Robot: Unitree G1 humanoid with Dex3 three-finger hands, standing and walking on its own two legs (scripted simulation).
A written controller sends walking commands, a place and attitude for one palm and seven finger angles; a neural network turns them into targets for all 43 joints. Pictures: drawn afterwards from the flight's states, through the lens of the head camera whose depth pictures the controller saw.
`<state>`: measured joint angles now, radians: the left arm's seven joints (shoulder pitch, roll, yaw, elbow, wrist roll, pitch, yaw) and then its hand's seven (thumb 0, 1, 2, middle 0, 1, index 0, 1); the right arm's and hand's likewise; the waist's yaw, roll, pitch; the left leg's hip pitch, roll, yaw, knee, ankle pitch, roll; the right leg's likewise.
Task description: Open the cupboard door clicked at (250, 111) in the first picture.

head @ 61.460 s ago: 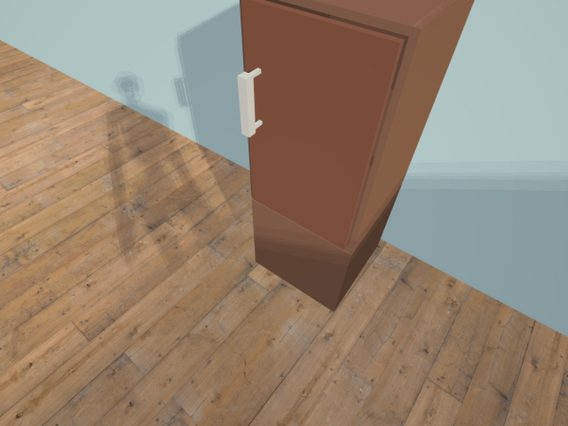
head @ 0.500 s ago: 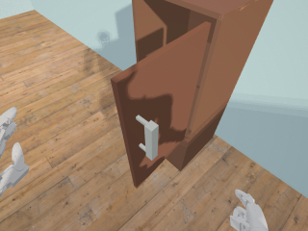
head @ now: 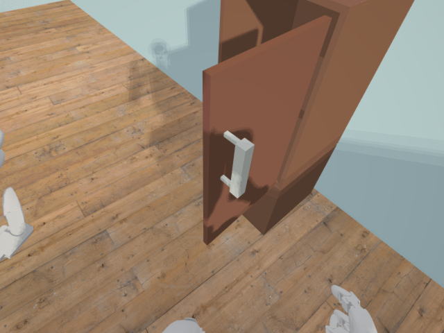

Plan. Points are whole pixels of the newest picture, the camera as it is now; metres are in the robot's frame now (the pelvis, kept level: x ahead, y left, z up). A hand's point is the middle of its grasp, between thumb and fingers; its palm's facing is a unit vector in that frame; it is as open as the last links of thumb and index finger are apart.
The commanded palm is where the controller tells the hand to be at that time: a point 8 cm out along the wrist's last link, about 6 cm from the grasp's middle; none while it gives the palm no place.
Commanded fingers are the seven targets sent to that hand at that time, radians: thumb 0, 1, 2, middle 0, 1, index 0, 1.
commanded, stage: step back with the hand held close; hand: left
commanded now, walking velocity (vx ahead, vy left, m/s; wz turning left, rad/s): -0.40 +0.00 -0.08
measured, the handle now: (233, 165) +0.43 +0.02 +0.05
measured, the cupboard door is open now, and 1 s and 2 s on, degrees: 93 93 93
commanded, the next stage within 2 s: stop stepping back and stand still in 0.30 s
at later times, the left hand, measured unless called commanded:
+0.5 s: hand (22, 293) +0.13 +0.22 +0.19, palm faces +0.26 -0.83 -0.50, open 7.4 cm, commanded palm +0.06 +0.27 +0.19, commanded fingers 0.00 0.90 0.90 -0.20 -0.30 -0.20 -0.30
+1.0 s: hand out of the picture +0.06 +0.24 +0.18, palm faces +0.33 -0.82 -0.47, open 7.4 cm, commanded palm +0.02 +0.29 +0.19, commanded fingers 0.00 0.90 0.90 -0.20 -0.30 -0.20 -0.30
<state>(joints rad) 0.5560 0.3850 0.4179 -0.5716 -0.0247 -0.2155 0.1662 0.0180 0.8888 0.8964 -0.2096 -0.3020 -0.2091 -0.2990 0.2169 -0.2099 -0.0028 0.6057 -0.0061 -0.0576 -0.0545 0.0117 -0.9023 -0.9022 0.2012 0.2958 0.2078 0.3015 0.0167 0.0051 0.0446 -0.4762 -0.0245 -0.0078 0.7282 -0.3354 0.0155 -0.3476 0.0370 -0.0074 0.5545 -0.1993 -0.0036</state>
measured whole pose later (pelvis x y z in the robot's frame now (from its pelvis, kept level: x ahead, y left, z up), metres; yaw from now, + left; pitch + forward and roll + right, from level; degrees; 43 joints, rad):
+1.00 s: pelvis -0.15 +0.00 +0.01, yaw -5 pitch -2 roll -2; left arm 0.61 0.43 0.41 -0.49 -0.05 -0.23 0.14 0.02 0.89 0.90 -0.21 -0.30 -0.21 -0.30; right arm 0.27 -0.21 0.01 0.64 -0.01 -0.11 -0.08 0.01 -0.90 -0.90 0.20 0.30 0.21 0.30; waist -0.01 0.03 -0.01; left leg -0.37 0.01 -0.02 0.53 -0.14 0.02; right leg -0.09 0.06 -0.05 0.45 -0.33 -0.03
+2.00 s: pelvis -0.14 -0.01 +0.01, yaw -3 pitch -3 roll +0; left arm 0.42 0.14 0.01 1.17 0.01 0.01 0.04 0.01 0.91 0.90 -0.20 -0.30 -0.20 -0.30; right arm 0.30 -0.10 0.02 1.15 -0.02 0.04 -0.04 0.01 -0.92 -0.90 0.20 0.30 0.21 0.30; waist 0.00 0.03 0.06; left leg -0.30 -0.04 -0.04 0.47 -0.12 0.02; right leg -0.04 0.03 -0.05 0.45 -0.36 -0.04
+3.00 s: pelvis -0.11 -0.03 +0.01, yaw -4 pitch -3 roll +1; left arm 0.35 0.11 0.01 1.13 0.00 0.00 0.05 0.01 0.91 0.90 -0.20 -0.30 -0.20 -0.30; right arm 0.26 -0.14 0.01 1.14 -0.02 0.02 -0.05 0.01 -0.92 -0.90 0.20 0.29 0.20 0.30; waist 0.00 -0.01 0.06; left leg -0.26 -0.02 -0.03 0.48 -0.18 -0.01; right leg 0.02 0.05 -0.04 0.41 -0.38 -0.06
